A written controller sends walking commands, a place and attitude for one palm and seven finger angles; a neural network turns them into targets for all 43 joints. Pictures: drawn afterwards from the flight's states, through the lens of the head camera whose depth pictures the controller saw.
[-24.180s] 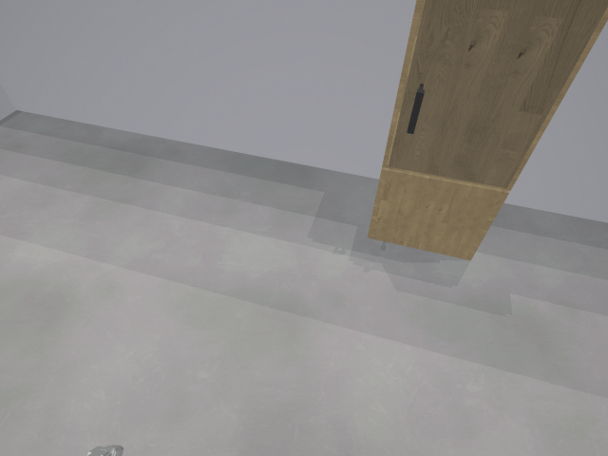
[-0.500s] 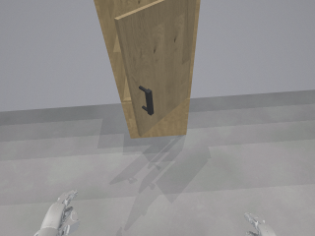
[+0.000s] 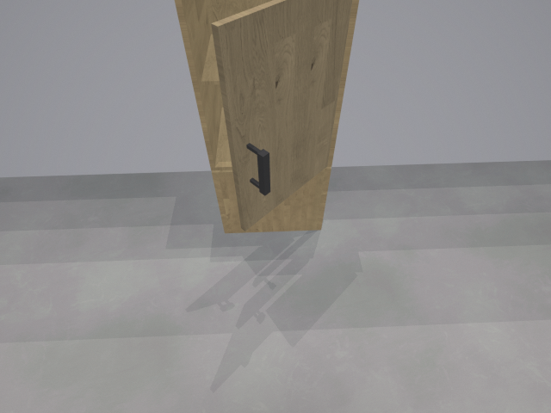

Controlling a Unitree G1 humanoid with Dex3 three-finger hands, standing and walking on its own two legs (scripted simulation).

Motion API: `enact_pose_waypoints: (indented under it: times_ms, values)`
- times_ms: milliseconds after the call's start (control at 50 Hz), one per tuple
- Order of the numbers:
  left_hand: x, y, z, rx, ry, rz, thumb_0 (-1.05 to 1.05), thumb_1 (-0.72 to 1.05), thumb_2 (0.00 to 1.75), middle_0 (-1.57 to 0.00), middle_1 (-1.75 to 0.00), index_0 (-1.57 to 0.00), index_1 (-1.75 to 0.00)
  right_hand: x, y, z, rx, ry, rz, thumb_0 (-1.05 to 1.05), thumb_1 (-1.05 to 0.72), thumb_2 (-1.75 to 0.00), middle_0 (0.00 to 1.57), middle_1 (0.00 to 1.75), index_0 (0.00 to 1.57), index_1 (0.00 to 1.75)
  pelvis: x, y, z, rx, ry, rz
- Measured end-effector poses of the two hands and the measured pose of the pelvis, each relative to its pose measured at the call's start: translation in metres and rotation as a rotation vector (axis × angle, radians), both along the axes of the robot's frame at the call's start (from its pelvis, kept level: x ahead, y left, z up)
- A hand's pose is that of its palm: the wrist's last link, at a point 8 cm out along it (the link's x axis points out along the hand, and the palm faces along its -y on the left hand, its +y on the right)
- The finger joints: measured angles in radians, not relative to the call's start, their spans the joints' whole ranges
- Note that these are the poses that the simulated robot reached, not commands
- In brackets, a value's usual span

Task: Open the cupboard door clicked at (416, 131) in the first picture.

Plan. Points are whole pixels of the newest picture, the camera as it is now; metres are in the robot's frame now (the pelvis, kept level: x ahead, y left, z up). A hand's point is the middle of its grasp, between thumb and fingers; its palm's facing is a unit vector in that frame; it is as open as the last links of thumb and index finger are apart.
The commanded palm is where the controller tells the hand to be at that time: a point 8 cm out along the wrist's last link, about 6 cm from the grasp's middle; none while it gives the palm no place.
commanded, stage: let the arm hang, fingers relaxed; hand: left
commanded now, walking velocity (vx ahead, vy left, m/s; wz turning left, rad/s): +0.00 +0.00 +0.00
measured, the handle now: (258, 169) +0.67 +0.08 -0.10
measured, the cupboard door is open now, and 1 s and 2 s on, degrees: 44 44 44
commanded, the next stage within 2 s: look to check the result in 0.42 s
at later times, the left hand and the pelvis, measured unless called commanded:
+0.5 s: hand out of the picture +0.00 +0.17 -0.18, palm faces +0.01 -0.98 -0.19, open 7.3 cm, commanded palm none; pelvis +0.01 +0.00 +0.00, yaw +0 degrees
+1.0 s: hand out of the picture +0.04 +0.19 -0.17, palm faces +0.01 -0.97 -0.24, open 7.3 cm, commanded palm none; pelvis +0.02 +0.00 +0.00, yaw +0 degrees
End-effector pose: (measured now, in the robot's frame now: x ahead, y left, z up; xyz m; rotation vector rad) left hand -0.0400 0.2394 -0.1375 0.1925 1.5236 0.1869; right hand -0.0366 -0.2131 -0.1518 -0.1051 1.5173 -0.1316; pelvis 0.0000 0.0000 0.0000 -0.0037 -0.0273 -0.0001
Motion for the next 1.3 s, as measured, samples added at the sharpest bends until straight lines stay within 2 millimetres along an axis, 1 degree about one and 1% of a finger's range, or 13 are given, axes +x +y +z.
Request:
enact_pose_waypoints:
  times_ms: [120,240,340,480,660,780,1040,1220,1300]
  values:
    - [0.023,-0.010,-0.004,-0.025,-0.070,-0.010,0.00,0.91,0.90,-0.20,-0.30,-0.20,-0.30,0.008,0.012,-0.003,0.021,-0.038,-0.010,0.01,-0.91,-0.90,0.20,0.30,0.20,0.30,0.001,0.003,0.000,0.004,-0.001,-0.002]
    - [0.042,-0.021,-0.008,-0.054,-0.122,-0.023,0.00,0.91,0.90,-0.20,-0.30,-0.20,-0.30,0.019,0.015,-0.002,0.016,-0.072,-0.015,0.01,-0.91,-0.90,0.20,0.30,0.20,0.30,0.003,0.004,-0.001,0.006,0.001,-0.005]
    - [0.045,-0.020,-0.009,-0.056,-0.121,-0.019,0.01,0.92,0.90,-0.20,-0.30,-0.20,-0.30,0.022,0.011,0.000,0.002,-0.077,-0.019,0.01,-0.91,-0.90,0.20,0.30,0.20,0.30,0.006,0.004,0.000,0.006,0.002,-0.006]
    - [0.041,-0.017,-0.008,-0.051,-0.102,-0.010,0.00,0.91,0.90,-0.20,-0.30,-0.20,-0.30,0.026,0.004,0.002,-0.014,-0.071,-0.013,0.01,-0.91,-0.90,0.20,0.30,0.20,0.30,0.010,0.004,0.000,0.006,0.002,-0.004]
    - [0.042,-0.012,-0.005,-0.033,-0.089,-0.010,0.00,0.91,0.90,-0.20,-0.30,-0.20,-0.30,0.040,-0.005,0.003,-0.028,-0.086,0.000,0.00,-0.91,-0.90,0.20,0.30,0.20,0.30,0.013,0.002,0.001,0.007,0.000,-0.004]
    - [0.051,-0.008,-0.003,-0.022,-0.105,-0.017,0.00,0.91,0.90,-0.20,-0.30,-0.20,-0.30,0.052,-0.012,0.004,-0.038,-0.108,0.013,0.00,-0.91,-0.90,0.20,0.30,0.20,0.30,0.016,0.001,0.002,0.007,-0.001,-0.003]
    - [0.080,-0.002,0.002,0.002,-0.166,-0.038,0.00,0.91,0.90,-0.20,-0.30,-0.20,-0.30,0.077,-0.032,0.008,-0.064,-0.151,0.039,0.00,-0.91,-0.90,0.20,0.30,0.20,0.30,0.020,-0.005,0.003,0.008,-0.001,0.002]
    - [0.093,0.002,0.006,0.020,-0.185,-0.050,0.00,0.91,0.90,-0.20,-0.30,-0.20,-0.30,0.087,-0.044,0.011,-0.084,-0.163,0.047,0.00,-0.91,-0.90,0.20,0.30,0.20,0.30,0.024,-0.009,0.004,0.008,0.002,-0.002]
    - [0.094,0.000,0.003,0.020,-0.169,-0.057,0.00,0.91,0.90,-0.20,-0.30,-0.20,-0.30,0.087,-0.046,0.009,-0.091,-0.171,0.019,0.00,-0.91,-0.90,0.20,0.30,0.20,0.30,0.023,-0.011,0.002,0.007,0.006,-0.033]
